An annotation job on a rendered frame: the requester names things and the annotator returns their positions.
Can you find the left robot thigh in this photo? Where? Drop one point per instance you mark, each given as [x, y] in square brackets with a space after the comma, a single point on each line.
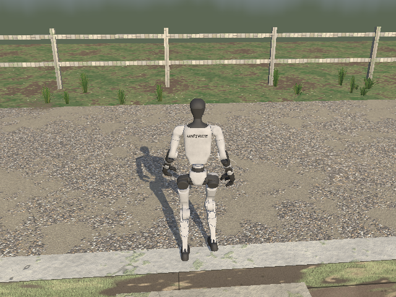
[183, 191]

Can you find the right robot hand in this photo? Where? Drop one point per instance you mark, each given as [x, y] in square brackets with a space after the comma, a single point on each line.
[227, 177]

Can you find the robot right foot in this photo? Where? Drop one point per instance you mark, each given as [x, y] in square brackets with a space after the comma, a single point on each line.
[213, 245]

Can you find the robot right upper arm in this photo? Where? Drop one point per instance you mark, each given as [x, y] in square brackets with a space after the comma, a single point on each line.
[220, 142]

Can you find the left robot hand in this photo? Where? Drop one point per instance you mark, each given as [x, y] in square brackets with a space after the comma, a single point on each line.
[170, 168]

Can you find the robot left forearm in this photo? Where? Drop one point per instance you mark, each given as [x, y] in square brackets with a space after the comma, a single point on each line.
[168, 161]

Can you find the robot left upper arm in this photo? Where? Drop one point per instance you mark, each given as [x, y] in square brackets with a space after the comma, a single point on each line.
[178, 131]

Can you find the robot right forearm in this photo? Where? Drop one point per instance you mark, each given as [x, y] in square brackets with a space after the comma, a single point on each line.
[227, 165]

